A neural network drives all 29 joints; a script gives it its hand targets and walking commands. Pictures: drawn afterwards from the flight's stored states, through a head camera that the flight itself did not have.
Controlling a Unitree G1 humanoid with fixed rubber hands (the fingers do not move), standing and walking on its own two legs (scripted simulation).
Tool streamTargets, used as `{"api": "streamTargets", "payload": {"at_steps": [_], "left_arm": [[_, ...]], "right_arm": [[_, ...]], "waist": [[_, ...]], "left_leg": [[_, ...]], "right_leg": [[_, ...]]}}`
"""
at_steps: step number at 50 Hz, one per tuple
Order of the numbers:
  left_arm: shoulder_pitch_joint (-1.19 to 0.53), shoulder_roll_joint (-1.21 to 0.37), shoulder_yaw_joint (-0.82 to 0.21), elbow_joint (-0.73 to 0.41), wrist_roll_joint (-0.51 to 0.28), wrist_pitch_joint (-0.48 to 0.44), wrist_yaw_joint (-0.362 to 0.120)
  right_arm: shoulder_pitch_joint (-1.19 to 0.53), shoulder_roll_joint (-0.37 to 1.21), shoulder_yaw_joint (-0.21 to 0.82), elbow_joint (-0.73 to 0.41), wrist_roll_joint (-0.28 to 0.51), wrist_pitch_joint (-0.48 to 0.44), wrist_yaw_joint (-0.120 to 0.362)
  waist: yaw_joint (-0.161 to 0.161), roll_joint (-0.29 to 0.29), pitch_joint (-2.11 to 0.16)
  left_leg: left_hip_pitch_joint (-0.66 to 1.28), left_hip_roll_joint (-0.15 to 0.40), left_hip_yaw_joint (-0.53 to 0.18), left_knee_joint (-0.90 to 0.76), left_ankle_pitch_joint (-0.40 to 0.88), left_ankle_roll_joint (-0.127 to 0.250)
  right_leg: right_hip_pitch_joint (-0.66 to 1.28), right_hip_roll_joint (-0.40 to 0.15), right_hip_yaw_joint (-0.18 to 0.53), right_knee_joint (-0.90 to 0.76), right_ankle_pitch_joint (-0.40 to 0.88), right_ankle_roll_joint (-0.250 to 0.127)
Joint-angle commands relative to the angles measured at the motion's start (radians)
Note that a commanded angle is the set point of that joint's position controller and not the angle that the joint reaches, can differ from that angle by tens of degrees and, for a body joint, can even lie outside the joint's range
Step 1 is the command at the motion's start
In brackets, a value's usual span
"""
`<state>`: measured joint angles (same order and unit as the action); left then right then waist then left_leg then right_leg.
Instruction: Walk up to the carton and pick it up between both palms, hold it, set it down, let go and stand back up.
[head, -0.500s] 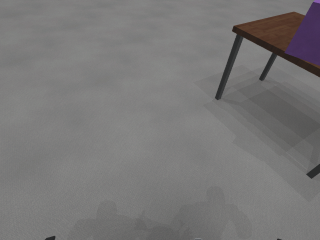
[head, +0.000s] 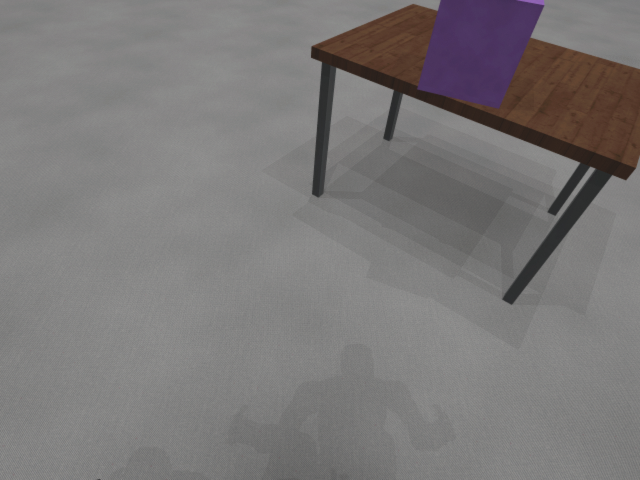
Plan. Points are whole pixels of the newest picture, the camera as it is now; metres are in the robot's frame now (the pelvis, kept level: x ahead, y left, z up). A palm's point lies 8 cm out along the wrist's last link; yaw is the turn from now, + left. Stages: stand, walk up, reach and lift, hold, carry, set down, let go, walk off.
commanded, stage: walk up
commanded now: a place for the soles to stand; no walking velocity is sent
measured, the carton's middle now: (477, 38) +1.31 -0.48 +0.08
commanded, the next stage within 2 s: none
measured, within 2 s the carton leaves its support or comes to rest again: neither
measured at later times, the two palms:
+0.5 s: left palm (154, 369) +0.31 +0.24 -0.08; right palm out of the picture +0.15 -0.37 -0.09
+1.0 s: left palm (212, 266) +0.51 +0.19 -0.09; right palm (576, 449) +0.21 -0.35 -0.08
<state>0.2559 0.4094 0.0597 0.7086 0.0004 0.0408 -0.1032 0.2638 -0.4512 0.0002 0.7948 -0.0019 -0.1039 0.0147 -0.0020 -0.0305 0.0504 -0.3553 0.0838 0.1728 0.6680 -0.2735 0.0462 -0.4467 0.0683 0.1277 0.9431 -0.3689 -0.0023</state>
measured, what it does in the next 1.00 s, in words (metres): walks ahead, turning right: right foot, then left foot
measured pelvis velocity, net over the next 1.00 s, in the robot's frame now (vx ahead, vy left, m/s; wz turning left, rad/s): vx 0.30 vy -0.04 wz -0.49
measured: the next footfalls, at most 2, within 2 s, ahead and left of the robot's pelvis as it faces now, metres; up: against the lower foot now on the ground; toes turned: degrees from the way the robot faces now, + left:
right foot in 0.34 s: +0.21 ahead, -0.19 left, +0.00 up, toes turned -14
left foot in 0.68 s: +0.35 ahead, +0.06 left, +0.00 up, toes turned -13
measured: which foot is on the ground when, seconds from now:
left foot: down 0.00-0.38, up 0.40-0.66, down 0.68-1.00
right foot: up 0.00-0.32, down 0.34-0.68, up 0.70-1.00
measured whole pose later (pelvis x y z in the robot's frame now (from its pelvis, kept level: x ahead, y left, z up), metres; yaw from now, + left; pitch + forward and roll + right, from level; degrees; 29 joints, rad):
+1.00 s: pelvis +0.30 -0.04 +0.00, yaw -28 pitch -2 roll +0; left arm 0.32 0.41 0.06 0.71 0.00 -0.03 -0.06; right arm 0.32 -0.44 0.00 0.79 0.00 -0.09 0.05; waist 0.00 -0.03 0.05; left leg -0.19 0.10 0.24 0.65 -0.42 0.02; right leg -0.51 -0.04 0.05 0.75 -0.30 -0.02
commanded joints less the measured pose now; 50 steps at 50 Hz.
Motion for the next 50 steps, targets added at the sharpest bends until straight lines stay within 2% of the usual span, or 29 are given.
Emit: {"api": "streamTargets", "payload": {"at_steps": [1, 3, 6, 10, 14, 15, 16, 17, 18, 19, 20, 21, 22, 24, 27, 29, 30, 32, 33, 34, 35, 36, 37, 39, 41, 43, 45, 47, 50], "left_arm": [[-0.007, 0.241, 0.072, -0.03, 0.022, -0.04, -0.012], [-0.042, 0.205, 0.061, -0.035, 0.012, -0.044, -0.01], [-0.1, 0.185, 0.047, -0.043, 0.008, -0.048, -0.008], [-0.134, 0.178, 0.047, -0.054, 0.009, -0.061, -0.013], [-0.067, 0.193, 0.059, -0.039, 0.012, -0.07, -0.005], [-0.017, 0.204, 0.065, -0.031, 0.016, -0.072, 0.003], [0.075, 0.225, 0.08, -0.006, 0.018, -0.077, 0.014], [0.22, 0.269, 0.101, 0.04, 0.015, -0.085, 0.032], [0.304, 0.368, 0.127, 0.039, 0.02, -0.092, 0.055], [0.28, 0.411, 0.13, 0.012, 0.009, -0.094, 0.06], [0.212, 0.371, 0.124, -0.001, -0.004, -0.093, 0.065], [0.169, 0.353, 0.112, -0.012, -0.013, -0.095, 0.072], [0.154, 0.33, 0.098, -0.017, -0.011, -0.098, 0.079], [0.093, 0.283, 0.084, -0.039, -0.004, -0.104, 0.073], [0.071, 0.296, 0.082, -0.052, 0.008, -0.108, 0.066], [0.054, 0.311, 0.084, -0.06, 0.009, -0.106, 0.06], [0.025, 0.311, 0.083, -0.068, 0.007, -0.103, 0.058], [-0.08, 0.265, 0.062, -0.095, 0.013, -0.095, 0.058], [-0.084, 0.18, 0.041, -0.103, 0.017, -0.092, 0.063], [-0.055, 0.1, 0.018, -0.116, 0.008, -0.097, 0.071], [-0.011, 0.178, 0.03, -0.099, 0.008, -0.095, 0.076], [-0.002, 0.24, 0.046, -0.075, 0.016, -0.1, 0.071], [0.028, 0.277, 0.062, -0.052, 0.009, -0.102, 0.064], [0.077, 0.244, 0.061, -0.019, 0.006, -0.103, 0.053], [0.056, 0.212, 0.055, -0.018, 0.002, -0.105, 0.05], [-0.003, 0.187, 0.044, -0.032, 0.001, -0.108, 0.047], [-0.017, 0.171, 0.038, -0.039, 0.003, -0.112, 0.042], [0.013, 0.186, 0.047, -0.02, 0.001, -0.115, 0.039], [0.07, 0.191, 0.056, -0.004, 0.009, -0.12, 0.049]], "right_arm": [[0.022, -0.288, -0.141, -0.063, -0.025, -0.041, -0.02], [0.059, -0.282, -0.146, -0.058, -0.03, -0.036, -0.012], [0.085, -0.293, -0.15, -0.06, -0.024, -0.031, 0.0], [0.068, -0.306, -0.155, -0.073, -0.027, -0.019, 0.014], [0.0, -0.301, -0.149, -0.1, -0.028, -0.002, 0.02], [-0.03, -0.302, -0.149, -0.101, -0.028, 0.006, 0.019], [-0.032, -0.273, -0.139, -0.102, -0.034, 0.014, 0.018], [-0.012, -0.225, -0.124, -0.108, -0.035, 0.026, 0.018], [-0.009, -0.157, -0.092, -0.142, -0.024, 0.027, 0.021], [-0.058, -0.157, -0.09, -0.186, -0.007, 0.018, 0.024], [-0.086, -0.231, -0.107, -0.172, -0.014, 0.016, 0.02], [-0.069, -0.241, -0.109, -0.151, -0.002, 0.01, 0.022], [-0.062, -0.219, -0.106, -0.133, -0.003, 0.003, 0.021], [0.003, -0.195, -0.108, -0.112, -0.013, 0.008, 0.025], [0.014, -0.206, -0.119, -0.1, -0.015, 0.011, 0.037], [0.021, -0.208, -0.124, -0.088, -0.015, 0.004, 0.039], [0.061, -0.212, -0.127, -0.076, -0.018, 0.0, 0.037], [0.225, -0.22, -0.148, -0.022, -0.024, -0.014, 0.023], [0.344, -0.279, -0.173, 0.014, -0.043, -0.022, 0.009], [0.379, -0.365, -0.185, 0.005, -0.058, -0.029, -0.004], [0.217, -0.379, -0.175, -0.062, -0.036, -0.028, -0.007], [0.127, -0.398, -0.173, -0.063, -0.021, -0.024, -0.001], [0.063, -0.359, -0.159, -0.066, -0.02, -0.02, 0.005], [0.061, -0.281, -0.131, -0.082, -0.025, -0.02, 0.006], [0.098, -0.275, -0.132, -0.086, -0.024, -0.018, 0.009], [0.114, -0.288, -0.138, -0.085, -0.021, -0.015, 0.012], [0.106, -0.292, -0.139, -0.094, -0.023, -0.01, 0.016], [0.07, -0.289, -0.137, -0.102, -0.025, -0.001, 0.023], [0.031, -0.279, -0.135, -0.113, -0.024, 0.018, 0.026]], "waist": [[-0.037, 0.141, -0.045], [-0.068, 0.151, -0.032], [-0.086, 0.137, 0.002], [-0.098, 0.178, 0.005], [-0.046, 0.171, -0.019], [-0.009, 0.164, -0.039], [0.042, 0.087, -0.092], [0.106, -0.071, -0.172], [0.142, -0.265, -0.153], [0.126, -0.323, -0.131], [0.092, -0.108, -0.093], [0.078, -0.05, -0.079], [0.066, -0.044, -0.057], [0.015, -0.111, -0.035], [0.012, -0.13, 0.004], [0.002, -0.128, 0.029], [-0.017, -0.132, 0.019], [-0.134, -0.014, -0.015], [-0.2, 0.182, -0.07], [-0.199, 0.348, -0.085], [-0.109, 0.151, -0.055], [-0.083, 0.129, -0.027], [-0.048, 0.151, -0.001], [-0.045, 0.173, -0.024], [-0.057, 0.183, -0.008], [-0.069, 0.166, 0.001], [-0.073, 0.206, -0.008], [-0.056, 0.238, -0.009], [-0.014, 0.189, -0.028]], "left_leg": [[0.309, 0.279, -0.299, -0.51, -0.255, 0.026], [0.346, 0.256, -0.168, -0.477, -0.099, 0.049], [0.368, 0.26, -0.084, -0.424, 0.028, 0.077], [0.307, 0.266, 0.02, -0.365, 0.04, 0.098], [0.25, 0.292, 0.058, -0.292, 0.076, 0.096], [0.224, 0.289, 0.087, -0.22, 0.07, 0.087], [0.222, 0.241, 0.125, -0.049, 0.163, 0.072], [0.142, 0.173, 0.128, 0.238, 0.167, 0.048], [-0.08, 0.071, 0.108, 0.447, 0.021, 0.003], [-0.36, -0.082, -0.018, 0.55, -0.283, -0.037], [-0.384, -0.014, -0.152, 0.553, -0.285, -0.026], [-0.371, 0.006, -0.168, 0.51, -0.241, -0.019], [-0.343, 0.027, -0.17, 0.458, -0.225, -0.012], [-0.203, 0.036, -0.163, 0.34, -0.222, -0.011], [-0.142, 0.02, -0.136, 0.191, -0.211, -0.019], [-0.107, 0.01, -0.122, 0.094, -0.152, -0.021], [-0.039, 0.0, -0.11, 0.046, -0.109, -0.02], [0.304, -0.036, -0.066, -0.113, 0.046, -0.008], [0.487, 0.035, -0.19, -0.23, -0.121, 0.012], [0.484, 0.306, -0.612, -0.395, -0.423, 0.046], [0.329, 0.44, -0.806, -0.553, -0.606, 0.083], [0.223, 0.445, -0.79, -0.582, -0.691, 0.105], [0.224, 0.385, -0.67, -0.521, -0.631, 0.148], [0.274, 0.259, -0.396, -0.459, -0.353, 0.113], [0.277, 0.248, -0.267, -0.409, -0.115, 0.139], [0.261, 0.253, -0.193, -0.363, 0.017, 0.163], [0.225, 0.247, -0.134, -0.328, -0.011, 0.159], [0.184, 0.233, -0.096, -0.302, -0.017, 0.142], [0.141, 0.242, -0.065, -0.207, -0.001, 0.121]], "right_leg": [[-0.23, -0.117, -0.046, 0.086, 0.1, 0.024], [-0.241, -0.126, -0.087, -0.006, 0.139, 0.033], [-0.262, -0.143, -0.125, -0.1, 0.187, 0.016], [-0.147, -0.148, -0.209, -0.244, 0.219, 0.0], [0.015, -0.123, -0.242, -0.317, 0.161, -0.025], [0.094, -0.113, -0.252, -0.353, 0.154, -0.033], [0.201, -0.071, -0.241, -0.397, 0.137, -0.05], [0.374, -0.029, -0.161, -0.451, 0.057, -0.082], [0.468, -0.188, 0.202, -0.529, -0.015, -0.152], [0.568, -0.332, 0.656, -0.676, -0.058, -0.279], [0.535, -0.367, 0.654, -0.652, -0.052, -0.302], [0.522, -0.351, 0.551, -0.63, 0.052, -0.292], [0.461, -0.331, 0.458, -0.6, 0.156, -0.279], [0.255, -0.266, 0.316, -0.607, 0.106, -0.225], [0.112, -0.242, 0.276, -0.641, -0.153, -0.243], [0.064, -0.251, 0.274, -0.629, -0.19, -0.248], [0.027, -0.237, 0.257, -0.605, -0.188, -0.229], [-0.199, -0.159, 0.143, -0.398, -0.209, -0.172], [-0.352, -0.05, 0.04, -0.113, -0.244, -0.121], [-0.467, 0.091, -0.006, 0.184, -0.184, -0.066], [-0.421, 0.014, 0.011, 0.243, -0.086, -0.041], [-0.369, -0.048, 0.021, 0.264, -0.03, -0.032], [-0.344, -0.089, -0.009, 0.24, 0.007, -0.02], [-0.288, -0.096, -0.042, 0.129, 0.052, 0.0], [-0.255, -0.098, -0.076, 0.021, 0.067, 0.016], [-0.222, -0.112, -0.126, -0.065, 0.072, 0.013], [-0.161, -0.115, -0.178, -0.17, 0.146, 0.0], [-0.071, -0.091, -0.222, -0.24, 0.164, -0.01], [0.08, -0.064, -0.261, -0.332, 0.167, -0.024]]}}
